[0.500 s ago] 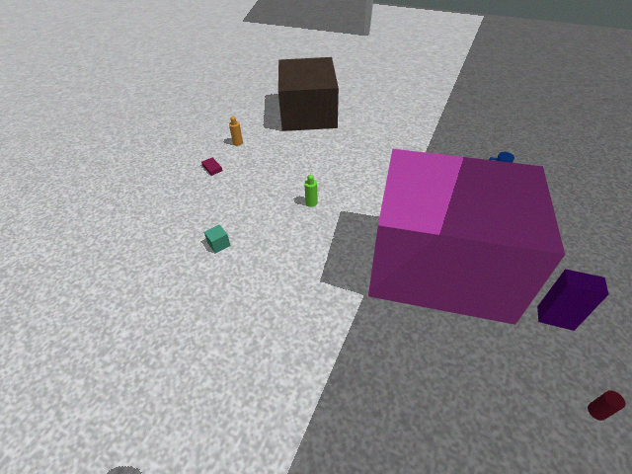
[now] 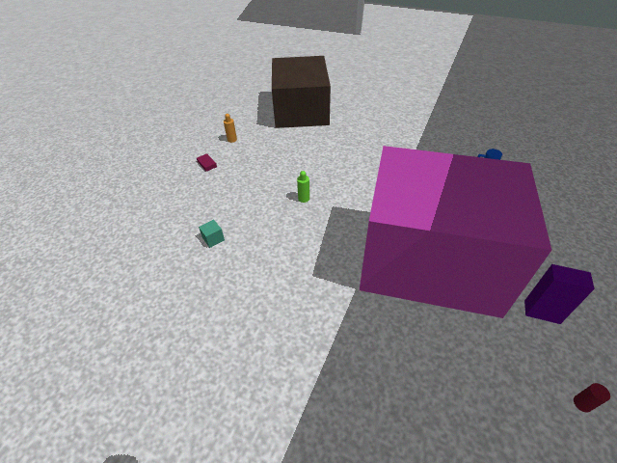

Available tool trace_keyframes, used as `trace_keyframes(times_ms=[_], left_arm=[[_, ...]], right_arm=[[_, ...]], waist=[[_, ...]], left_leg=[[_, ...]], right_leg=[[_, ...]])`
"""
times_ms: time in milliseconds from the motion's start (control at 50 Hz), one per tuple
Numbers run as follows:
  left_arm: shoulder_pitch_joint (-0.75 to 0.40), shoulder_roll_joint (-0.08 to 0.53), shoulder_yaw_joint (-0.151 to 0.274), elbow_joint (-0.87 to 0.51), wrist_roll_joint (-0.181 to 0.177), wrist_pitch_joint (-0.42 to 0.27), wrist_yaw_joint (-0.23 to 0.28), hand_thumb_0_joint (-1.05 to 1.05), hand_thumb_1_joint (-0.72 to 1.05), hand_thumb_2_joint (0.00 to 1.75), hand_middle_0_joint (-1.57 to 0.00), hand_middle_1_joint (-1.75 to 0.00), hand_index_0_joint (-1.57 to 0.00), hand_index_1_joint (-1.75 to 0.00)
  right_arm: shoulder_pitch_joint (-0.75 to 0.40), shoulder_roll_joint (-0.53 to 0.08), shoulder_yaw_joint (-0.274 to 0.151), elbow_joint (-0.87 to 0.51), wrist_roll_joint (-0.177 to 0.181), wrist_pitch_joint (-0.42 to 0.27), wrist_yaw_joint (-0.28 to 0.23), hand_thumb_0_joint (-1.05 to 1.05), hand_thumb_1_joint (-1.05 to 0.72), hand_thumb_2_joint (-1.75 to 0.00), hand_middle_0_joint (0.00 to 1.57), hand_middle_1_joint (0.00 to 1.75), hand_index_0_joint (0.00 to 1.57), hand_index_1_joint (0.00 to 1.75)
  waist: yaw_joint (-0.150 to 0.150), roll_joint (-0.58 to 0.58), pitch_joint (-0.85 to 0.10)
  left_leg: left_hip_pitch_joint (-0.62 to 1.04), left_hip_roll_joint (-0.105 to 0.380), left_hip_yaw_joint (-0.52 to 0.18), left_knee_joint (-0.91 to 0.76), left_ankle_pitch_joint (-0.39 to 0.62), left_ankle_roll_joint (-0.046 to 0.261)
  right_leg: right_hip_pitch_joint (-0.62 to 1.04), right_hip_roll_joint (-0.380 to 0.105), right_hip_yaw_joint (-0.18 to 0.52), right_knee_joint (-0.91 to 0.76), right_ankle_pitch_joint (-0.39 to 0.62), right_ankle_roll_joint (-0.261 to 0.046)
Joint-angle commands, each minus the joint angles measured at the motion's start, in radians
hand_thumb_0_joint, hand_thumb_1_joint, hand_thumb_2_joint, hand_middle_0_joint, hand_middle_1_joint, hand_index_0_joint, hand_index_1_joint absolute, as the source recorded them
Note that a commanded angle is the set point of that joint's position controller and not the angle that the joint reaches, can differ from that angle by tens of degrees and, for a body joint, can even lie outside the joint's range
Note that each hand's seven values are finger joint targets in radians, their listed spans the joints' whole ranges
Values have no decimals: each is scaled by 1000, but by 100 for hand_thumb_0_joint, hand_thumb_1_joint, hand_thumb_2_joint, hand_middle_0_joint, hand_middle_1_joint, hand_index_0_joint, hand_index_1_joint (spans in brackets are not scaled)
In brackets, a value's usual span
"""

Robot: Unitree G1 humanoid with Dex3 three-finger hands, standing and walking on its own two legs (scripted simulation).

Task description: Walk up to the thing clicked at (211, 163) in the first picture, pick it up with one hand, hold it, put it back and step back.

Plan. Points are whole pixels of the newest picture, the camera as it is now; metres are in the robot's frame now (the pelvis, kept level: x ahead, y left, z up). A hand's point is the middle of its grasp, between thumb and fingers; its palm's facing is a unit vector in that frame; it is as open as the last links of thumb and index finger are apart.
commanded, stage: stand
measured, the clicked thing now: (206, 162) +1.71 +0.61 -0.77
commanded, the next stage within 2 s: walk up in 0.62 s
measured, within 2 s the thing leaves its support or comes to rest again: neither
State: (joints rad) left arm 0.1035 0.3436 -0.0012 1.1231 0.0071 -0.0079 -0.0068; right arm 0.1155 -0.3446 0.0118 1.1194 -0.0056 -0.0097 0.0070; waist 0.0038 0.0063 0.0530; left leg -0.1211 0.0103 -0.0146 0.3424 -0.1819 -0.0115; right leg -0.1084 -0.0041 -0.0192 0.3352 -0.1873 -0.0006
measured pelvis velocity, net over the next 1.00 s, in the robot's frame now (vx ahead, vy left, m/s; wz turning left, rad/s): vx -0.02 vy -0.03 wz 0.36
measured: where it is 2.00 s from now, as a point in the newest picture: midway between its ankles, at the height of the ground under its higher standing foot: outside the picture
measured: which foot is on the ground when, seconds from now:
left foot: down 0.00-0.80, up 0.82-1.00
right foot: down 0.00-1.00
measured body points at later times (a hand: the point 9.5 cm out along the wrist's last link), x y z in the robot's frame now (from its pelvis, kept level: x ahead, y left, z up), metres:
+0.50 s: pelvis +0.00 +0.00 +0.00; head +0.01 +0.00 +0.45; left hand +0.08 +0.30 -0.13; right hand +0.08 -0.30 -0.13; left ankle +0.00 +0.13 -0.75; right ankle +0.00 -0.12 -0.75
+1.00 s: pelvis -0.02 -0.03 -0.01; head +0.03 -0.01 +0.44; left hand +0.00 +0.30 -0.12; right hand +0.16 -0.32 -0.12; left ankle -0.04 +0.11 -0.70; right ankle -0.01 -0.12 -0.75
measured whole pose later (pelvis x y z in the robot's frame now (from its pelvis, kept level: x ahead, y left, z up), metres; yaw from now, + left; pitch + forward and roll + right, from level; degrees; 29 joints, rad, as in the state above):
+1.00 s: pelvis -0.02 -0.03 -0.01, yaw +21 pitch -2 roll +1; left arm 0.11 0.37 0.07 0.79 0.05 0.03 -0.04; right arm 0.25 -0.41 -0.08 0.83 -0.02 0.04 0.03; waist 0.01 -0.03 0.15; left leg -0.44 0.03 0.01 0.91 -0.35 -0.01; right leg -0.17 -0.06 -0.18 0.51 -0.32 -0.04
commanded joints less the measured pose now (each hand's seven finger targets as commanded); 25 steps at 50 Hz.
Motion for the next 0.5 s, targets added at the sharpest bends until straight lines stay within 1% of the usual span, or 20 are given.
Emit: trace_keyframes(times_ms=[0,120,160,180,240,260,320,400,420,480], left_arm=[[-33,207,41,-57,4,-26,14,0,90,90,-20,-30,-20,-30],[-36,212,41,-58,2,-27,16,0,90,90,-20,-30,-20,-30],[-35,216,42,-58,1,-27,16,0,90,90,-20,-30,-20,-30],[-29,209,40,-58,0,-28,16,0,90,90,-20,-30,-20,-30],[-34,215,42,-62,2,-28,17,0,90,90,-20,-30,-20,-30],[-35,211,42,-60,2,-26,18,0,90,90,-20,-30,-20,-30],[-31,216,43,-58,1,-25,16,0,90,90,-20,-30,-20,-30],[-28,211,42,-61,5,-24,15,0,90,90,-20,-30,-20,-30],[-27,211,41,-57,3,-24,15,0,90,90,-20,-30,-20,-30],[-27,214,43,-59,4,-24,14,0,90,90,-20,-30,-20,-30]], right_arm=[[-42,-213,-41,-64,-2,-26,-18,0,-90,-90,20,30,20,30],[-40,-213,-43,-64,-1,-22,-19,0,-90,-90,20,30,20,30],[-35,-207,-40,-64,-2,-22,-18,0,-90,-90,20,30,20,30],[-37,-214,-41,-62,-1,-23,-18,0,-90,-90,20,30,20,30],[-33,-213,-42,-64,-2,-21,-19,0,-90,-90,20,30,20,30],[-39,-214,-41,-65,-2,-21,-19,0,-90,-90,20,30,20,30],[-35,-212,-40,-61,-2,-23,-19,0,-90,-90,20,30,20,30],[-38,-213,-40,-63,-2,-23,-19,0,-90,-90,20,30,20,30],[-35,-212,-39,-59,-1,-23,-18,0,-90,-90,20,30,20,30],[-34,-215,-41,-60,-3,-23,-18,0,-90,-90,20,30,20,30]], waist=[[-2,-3,-76],[-6,-13,-86],[-7,-14,-81],[-3,-7,-74],[-6,-8,-88],[-4,2,-79],[-2,-4,-65],[-2,1,-65],[-2,2,-47],[-3,1,-54]], left_leg=[[16,114,-92,-51,128,37],[27,115,-91,-43,156,38],[17,113,-90,-52,148,35],[21,112,-93,-51,153,34],[17,116,-88,-45,146,38],[9,114,-90,-48,151,38],[9,112,-92,-61,132,35],[9,116,-93,-65,116,39],[0,113,-97,-71,108,37],[-2,114,-98,-77,87,35]], right_leg=[[8,-126,100,-60,121,-27],[18,-128,99,-62,149,-26],[20,-127,97,-62,144,-27],[14,-125,97,-65,142,-25],[30,-133,101,-63,150,-27],[31,-131,100,-63,159,-26],[18,-127,99,-68,124,-26],[10,-127,100,-70,103,-26],[2,-123,96,-73,91,-25],[2,-123,95,-75,68,-23]])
